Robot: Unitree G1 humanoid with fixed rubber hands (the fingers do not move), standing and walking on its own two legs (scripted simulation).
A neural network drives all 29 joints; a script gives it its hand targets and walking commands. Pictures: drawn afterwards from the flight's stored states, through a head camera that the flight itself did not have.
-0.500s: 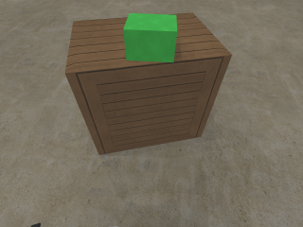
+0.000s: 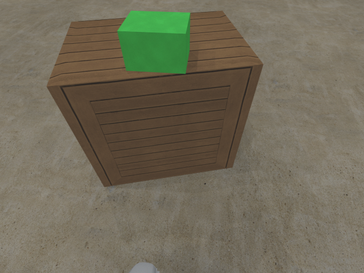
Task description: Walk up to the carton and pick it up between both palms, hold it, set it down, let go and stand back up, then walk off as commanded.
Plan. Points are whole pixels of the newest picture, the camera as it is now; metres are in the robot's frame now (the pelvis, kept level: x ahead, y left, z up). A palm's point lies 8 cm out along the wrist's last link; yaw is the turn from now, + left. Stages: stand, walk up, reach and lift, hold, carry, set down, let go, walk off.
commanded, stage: walk up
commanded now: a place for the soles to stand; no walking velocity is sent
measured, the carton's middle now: (158, 41) +0.90 +0.14 +0.08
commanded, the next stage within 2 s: none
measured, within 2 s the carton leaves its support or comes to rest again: neither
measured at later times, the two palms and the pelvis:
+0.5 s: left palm (52, 257) +0.18 +0.31 -0.08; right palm (327, 269) +0.18 -0.32 -0.10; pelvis +0.10 +0.00 +0.00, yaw +3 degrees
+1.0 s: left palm out of the picture +0.09 +0.34 -0.10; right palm out of the picture +0.13 -0.29 -0.12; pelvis +0.03 +0.01 -0.01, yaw +4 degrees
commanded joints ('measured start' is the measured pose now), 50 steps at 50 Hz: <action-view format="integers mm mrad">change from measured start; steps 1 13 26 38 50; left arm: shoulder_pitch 71 -20 109 -93 -199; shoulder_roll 267 178 211 243 207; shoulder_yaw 78 23 45 61 53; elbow -20 -77 53 -78 -74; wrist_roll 10 -41 -2 15 12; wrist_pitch -84 -76 -65 -74 -25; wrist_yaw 74 95 133 115 93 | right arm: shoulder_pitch -37 143 -242 6 107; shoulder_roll -159 -193 -171 -165 -188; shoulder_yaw -82 -89 -79 -111 -113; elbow -49 -28 -156 -53 -7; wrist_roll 12 -17 -11 2 -36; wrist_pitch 5 -9 81 105 60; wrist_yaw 29 30 58 48 66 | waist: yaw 53 -118 70 -7 -83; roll -104 132 212 -127 35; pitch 46 -304 -91 -112 -41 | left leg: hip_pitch -295 639 -58 -164 198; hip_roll -30 178 105 -60 63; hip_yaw -9 -224 -88 -109 -165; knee -52 -623 -429 115 -622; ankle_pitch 85 911 545 -13 -54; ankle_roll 6 251 144 -27 52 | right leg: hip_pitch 270 -185 40 63 -392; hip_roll -178 3 -30 -302 -187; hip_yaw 203 15 -36 237 68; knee -329 549 -162 -341 62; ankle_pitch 972 541 315 370 4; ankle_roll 68 118 23 -124 -74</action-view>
